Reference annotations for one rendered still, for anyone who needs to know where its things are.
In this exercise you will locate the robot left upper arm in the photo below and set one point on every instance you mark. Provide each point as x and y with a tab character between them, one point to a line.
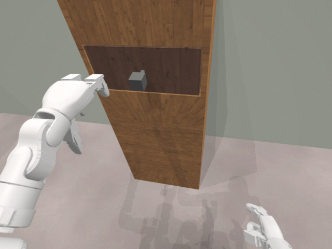
12	243

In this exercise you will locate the cabinet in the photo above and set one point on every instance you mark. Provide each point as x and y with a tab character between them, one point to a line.
161	134

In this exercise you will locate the handle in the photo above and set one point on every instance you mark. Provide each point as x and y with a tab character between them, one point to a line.
138	81

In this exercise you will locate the left robot hand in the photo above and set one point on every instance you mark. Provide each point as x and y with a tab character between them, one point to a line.
70	96

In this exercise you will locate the right robot forearm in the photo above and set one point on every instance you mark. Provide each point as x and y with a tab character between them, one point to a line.
277	243

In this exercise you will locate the drawer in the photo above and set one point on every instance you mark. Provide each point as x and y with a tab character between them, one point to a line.
168	69

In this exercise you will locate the left robot forearm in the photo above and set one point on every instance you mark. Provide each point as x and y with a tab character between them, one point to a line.
28	166

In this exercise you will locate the right robot hand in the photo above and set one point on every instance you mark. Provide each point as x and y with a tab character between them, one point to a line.
258	235

